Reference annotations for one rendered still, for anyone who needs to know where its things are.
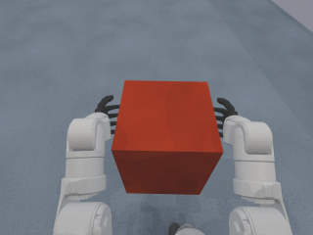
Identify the robot right upper arm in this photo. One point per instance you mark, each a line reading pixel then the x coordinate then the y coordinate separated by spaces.
pixel 245 220

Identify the robot left upper arm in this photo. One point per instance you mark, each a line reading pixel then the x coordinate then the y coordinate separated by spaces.
pixel 84 218

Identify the robot left hand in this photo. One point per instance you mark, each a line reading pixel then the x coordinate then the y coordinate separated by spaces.
pixel 102 108

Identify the robot left forearm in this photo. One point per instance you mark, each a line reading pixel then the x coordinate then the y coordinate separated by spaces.
pixel 86 143

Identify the robot right hand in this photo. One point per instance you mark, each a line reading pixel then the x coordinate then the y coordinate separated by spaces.
pixel 226 113

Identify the robot right shin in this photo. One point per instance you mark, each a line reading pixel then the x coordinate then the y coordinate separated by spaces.
pixel 185 226

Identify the robot right forearm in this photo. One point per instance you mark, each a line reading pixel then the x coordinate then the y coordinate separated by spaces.
pixel 253 153

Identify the right robot foot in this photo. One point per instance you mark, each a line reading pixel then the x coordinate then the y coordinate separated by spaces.
pixel 173 228

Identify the carton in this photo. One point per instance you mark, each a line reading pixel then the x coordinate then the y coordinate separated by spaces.
pixel 166 138

